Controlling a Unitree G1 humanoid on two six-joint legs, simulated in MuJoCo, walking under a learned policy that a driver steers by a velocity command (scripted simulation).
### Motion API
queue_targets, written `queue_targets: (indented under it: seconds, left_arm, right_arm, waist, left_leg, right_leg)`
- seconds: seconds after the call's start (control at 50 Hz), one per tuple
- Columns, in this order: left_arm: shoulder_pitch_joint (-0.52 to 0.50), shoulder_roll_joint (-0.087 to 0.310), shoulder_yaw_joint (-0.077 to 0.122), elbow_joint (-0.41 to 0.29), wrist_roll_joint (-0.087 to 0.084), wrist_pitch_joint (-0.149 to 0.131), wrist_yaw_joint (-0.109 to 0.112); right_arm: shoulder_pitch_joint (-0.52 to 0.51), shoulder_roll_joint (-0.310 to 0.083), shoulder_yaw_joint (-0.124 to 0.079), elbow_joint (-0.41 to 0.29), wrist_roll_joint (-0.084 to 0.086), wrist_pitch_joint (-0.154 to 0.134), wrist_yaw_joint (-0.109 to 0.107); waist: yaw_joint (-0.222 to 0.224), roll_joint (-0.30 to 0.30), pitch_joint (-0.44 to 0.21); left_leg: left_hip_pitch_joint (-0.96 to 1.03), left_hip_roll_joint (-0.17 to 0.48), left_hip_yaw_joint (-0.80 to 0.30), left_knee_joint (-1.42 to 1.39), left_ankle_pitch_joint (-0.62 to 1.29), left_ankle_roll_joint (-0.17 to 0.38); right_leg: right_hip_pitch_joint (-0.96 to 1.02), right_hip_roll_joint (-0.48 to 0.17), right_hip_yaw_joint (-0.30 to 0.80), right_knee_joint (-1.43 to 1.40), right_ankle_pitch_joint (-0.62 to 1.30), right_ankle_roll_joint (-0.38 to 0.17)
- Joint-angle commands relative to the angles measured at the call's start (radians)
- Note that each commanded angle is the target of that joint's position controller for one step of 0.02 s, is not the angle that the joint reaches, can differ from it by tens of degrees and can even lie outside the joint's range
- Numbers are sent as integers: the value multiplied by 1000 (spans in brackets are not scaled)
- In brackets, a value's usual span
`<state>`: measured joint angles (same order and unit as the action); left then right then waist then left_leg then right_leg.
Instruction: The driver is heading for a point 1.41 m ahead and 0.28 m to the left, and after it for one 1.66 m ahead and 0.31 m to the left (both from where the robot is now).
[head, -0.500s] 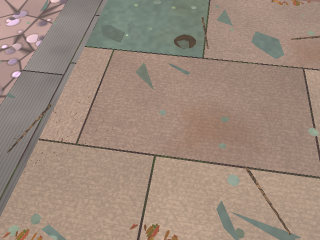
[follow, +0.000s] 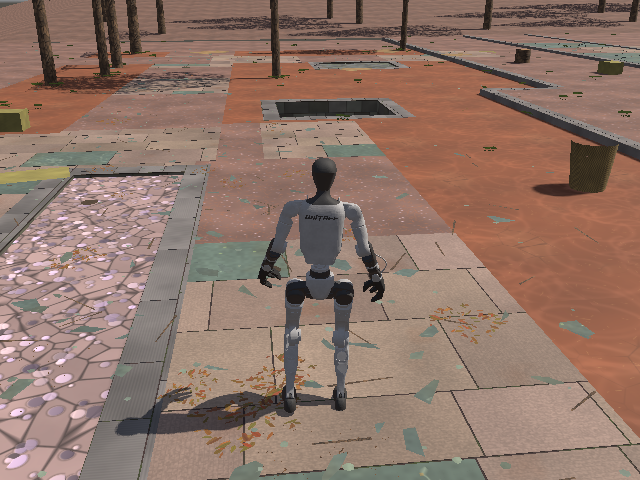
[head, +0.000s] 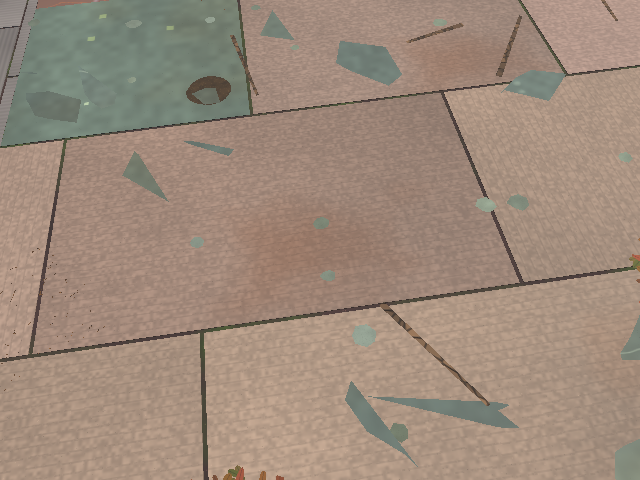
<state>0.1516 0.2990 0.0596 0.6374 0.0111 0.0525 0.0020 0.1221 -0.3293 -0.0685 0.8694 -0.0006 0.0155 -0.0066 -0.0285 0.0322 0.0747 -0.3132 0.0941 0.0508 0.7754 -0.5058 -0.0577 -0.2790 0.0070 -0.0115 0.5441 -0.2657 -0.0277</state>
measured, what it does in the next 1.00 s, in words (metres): steps on the spot, turning left: left foot, then right foot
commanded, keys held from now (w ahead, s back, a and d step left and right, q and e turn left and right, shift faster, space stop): q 0.60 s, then no key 0.16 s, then e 0.24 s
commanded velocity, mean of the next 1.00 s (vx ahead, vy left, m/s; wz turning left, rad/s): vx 0.00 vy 0.00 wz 0.24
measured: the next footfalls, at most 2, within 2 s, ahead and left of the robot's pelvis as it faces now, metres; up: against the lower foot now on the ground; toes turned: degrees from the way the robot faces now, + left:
left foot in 0.44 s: +0.00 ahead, +0.12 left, +0.00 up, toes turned +14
right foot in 0.92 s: +0.11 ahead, -0.09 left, +0.00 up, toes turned +19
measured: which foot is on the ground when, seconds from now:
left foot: up 0.00-0.42, down 0.44-1.00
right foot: down 0.00-0.44, up 0.46-0.90, down 0.92-1.00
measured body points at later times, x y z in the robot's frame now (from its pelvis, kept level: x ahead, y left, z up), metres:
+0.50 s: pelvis -0.01 +0.03 +0.00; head +0.02 +0.06 +0.44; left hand +0.09 +0.34 -0.12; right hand +0.16 -0.24 -0.10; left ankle -0.04 +0.11 -0.73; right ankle -0.01 -0.11 -0.69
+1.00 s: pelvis +0.02 +0.03 +0.00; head +0.04 +0.04 +0.45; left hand +0.04 +0.34 -0.12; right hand +0.24 -0.17 -0.11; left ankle -0.04 +0.11 -0.73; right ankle +0.07 -0.11 -0.73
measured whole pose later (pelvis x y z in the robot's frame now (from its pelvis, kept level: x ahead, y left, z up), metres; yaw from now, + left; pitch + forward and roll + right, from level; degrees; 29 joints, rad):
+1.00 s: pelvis +0.02 +0.03 +0.00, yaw +17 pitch +0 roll +0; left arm 0.17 0.30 0.07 0.85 -0.01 0.00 0.01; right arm 0.09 -0.27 -0.02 0.84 -0.02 0.00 -0.02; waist 0.02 0.00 0.05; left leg -0.18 -0.06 -0.03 0.52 -0.33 0.04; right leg -0.25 -0.02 0.05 0.51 -0.25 0.04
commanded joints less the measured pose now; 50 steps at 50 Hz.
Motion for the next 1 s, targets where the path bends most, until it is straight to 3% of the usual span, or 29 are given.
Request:
queue_targets:
  seconds: [0.02, 0.06, 0.12, 0.18, 0.22, 0.34, 0.4, 0.42, 0.44, 0.46, 0.48, 0.5, 0.52, 0.54, 0.56, 0.64, 0.76, 0.82, 0.86, 0.9, 0.92, 0.94, 0.96, 1.0]
  left_arm:
    - [11, 100, 17, -31, 21, -54, -4]
    - [-39, 86, 9, -6, 17, -69, 1]
    - [-57, 87, 9, 22, 19, -72, 19]
    - [-44, 132, 27, 44, 8, -55, 35]
    - [-44, 139, 34, 55, 3, -46, 40]
    - [-91, 148, 48, 69, -3, -36, 39]
    - [-124, 157, 54, 75, -24, -27, 42]
    - [-95, 144, 54, 94, -32, -24, 41]
    - [-52, 106, 48, 100, -12, -25, 36]
    - [-143, 61, 30, 34, 25, -30, 39]
    - [-195, 90, 40, 25, 8, -33, 44]
    - [-175, 114, 49, 36, -15, -32, 42]
    - [-145, 128, 58, 59, -19, -32, 45]
    - [-136, 143, 64, 73, -10, -32, 52]
    - [-126, 141, 66, 80, -6, -34, 53]
    - [-87, 111, 61, 99, -18, -42, 49]
    - [-105, 98, 48, 107, -19, -50, 39]
    - [-70, 85, 37, 133, -19, -58, 27]
    - [-59, 87, 32, 145, -21, -65, 20]
    - [-41, 103, 31, 148, -16, -72, 14]
    - [-47, 147, 37, 140, -9, -75, 16]
    - [-51, 210, 48, 128, -10, -74, 19]
    - [-54, 227, 55, 137, -24, -70, 13]
    - [-37, 188, 51, 138, -32, -68, 6]
  right_arm:
    - [-3, -97, -19, -45, 18, -2, -6]
    - [33, -96, -22, -2, 10, 12, -17]
    - [46, -90, -21, 4, 21, 13, -19]
    - [7, -96, -21, -27, 22, 17, -21]
    - [2, -92, -21, -44, 24, 23, -19]
    - [27, -72, -21, -75, 24, 32, 4]
    - [88, -67, -25, -70, 24, 35, 23]
    - [119, -84, -33, -64, 20, 33, 23]
    - [137, -173, -58, -72, 19, 30, 10]
    - [146, -279, -76, -94, 2, 17, 3]
    - [162, -245, -66, -106, -30, -10, 11]
    - [107, -219, -58, -113, -23, -30, 12]
    - [49, -197, -56, -122, 0, -38, 6]
    - [16, -162, -46, -130, 18, -37, -2]
    - [9, -144, -37, -135, 23, -33, -11]
    - [41, -134, -29, -142, 10, -23, -23]
    - [26, -138, -18, -127, -5, -11, -23]
    - [-10, -81, 9, -109, -19, -13, -14]
    - [-17, -76, 17, -86, -22, -15, -7]
    - [-15, -97, 14, -64, -8, -15, -7]
    - [12, -109, 9, -58, -10, -20, -11]
    - [55, -122, 3, -57, -26, -25, -14]
    - [58, -117, -1, -60, -24, -26, -19]
    - [0, -105, -6, -72, -15, -18, -33]
  waist:
    - [30, -183, -162]
    - [14, -178, -126]
    - [10, -175, -117]
    - [43, -165, -96]
    - [52, -154, -83]
    - [34, -148, -111]
    - [-13, -153, -135]
    - [-25, -122, -137]
    - [-1, 78, -137]
    - [-13, 288, -115]
    - [-58, 140, -182]
    - [-21, 94, -148]
    - [8, 59, -115]
    - [17, 51, -102]
    - [26, 61, -108]
    - [22, 65, -145]
    - [-7, 102, -101]
    - [-5, 101, -106]
    - [0, 98, -97]
    - [34, 59, -77]
    - [22, 17, -88]
    - [-20, -69, -111]
    - [-33, -153, -126]
    - [6, -187, -134]
  left_leg:
    - [-154, 5, -89, 243, -83, -11]
    - [-112, 3, -104, 219, 31, -23]
    - [-66, -23, -100, 141, 94, -34]
    - [-100, -27, -72, 102, 58, -34]
    - [-129, -18, -65, 103, 32, -28]
    - [-70, -26, -9, 15, 41, 6]
    - [57, -62, 43, -198, 198, 52]
    - [138, -76, 21, -321, 328, 86]
    - [269, 49, -196, -415, 626, 155]
    - [340, 290, -562, -433, 937, 362]
    - [317, 315, -583, -455, 867, 450]
    - [303, 261, -487, -459, 783, 407]
    - [291, 198, -413, -454, 696, 342]
    - [290, 171, -387, -452, 676, 303]
    - [269, 144, -360, -454, 707, 289]
    - [307, 112, -320, -452, 746, 290]
    - [246, 94, -324, -460, 608, 284]
    - [186, 86, -287, -458, 594, 277]
    - [165, 86, -279, -442, 617, 268]
    - [157, 63, -260, -403, 609, 224]
    - [162, 34, -249, -376, 545, 186]
    - [150, -30, -201, -323, 451, 150]
    - [139, -97, -129, -298, 387, 118]
    - [126, -132, -70, -205, 327, 84]
  right_leg:
    - [183, -287, 250, -205, 498, -219]
    - [141, -244, 173, -218, 491, -169]
    - [138, -228, 100, -224, 454, -170]
    - [173, -274, 130, -230, 362, -203]
    - [187, -309, 151, -238, 330, -222]
    - [203, -341, 96, -200, 454, -219]
    - [174, -317, 24, -108, 441, -156]
    - [126, -278, -22, -32, 333, -94]
    - [-40, -183, -126, 182, 100, 9]
    - [-328, 2, -120, 423, -408, 100]
    - [-346, 6, 44, 598, -472, 96]
    - [-370, -18, 76, 636, -383, 82]
    - [-384, -37, 82, 615, -286, 77]
    - [-392, -48, 89, 584, -218, 81]
    - [-355, -42, 89, 585, -164, 90]
    - [-317, -21, 78, 517, -69, 118]
    - [-213, -48, 69, 278, -39, 135]
    - [-71, -71, 52, 147, -26, 125]
    - [5, -62, 32, 58, -11, 110]
    - [81, -48, 22, -138, 171, 79]
    - [113, -75, 70, -144, 344, 59]
    - [140, -127, 134, -84, 568, 25]
    - [121, -139, 173, -67, 567, -34]
    - [90, -177, 273, -112, 470, -94]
